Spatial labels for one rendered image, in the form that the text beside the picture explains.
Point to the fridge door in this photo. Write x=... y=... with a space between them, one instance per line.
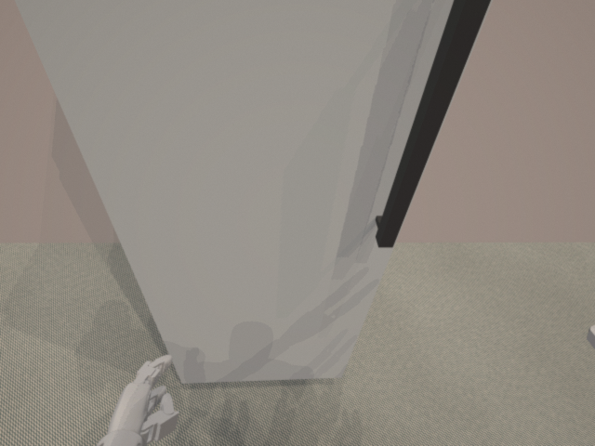
x=243 y=150

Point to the robot left hand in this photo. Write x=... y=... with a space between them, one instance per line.
x=133 y=410

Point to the handle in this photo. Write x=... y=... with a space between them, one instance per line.
x=461 y=29

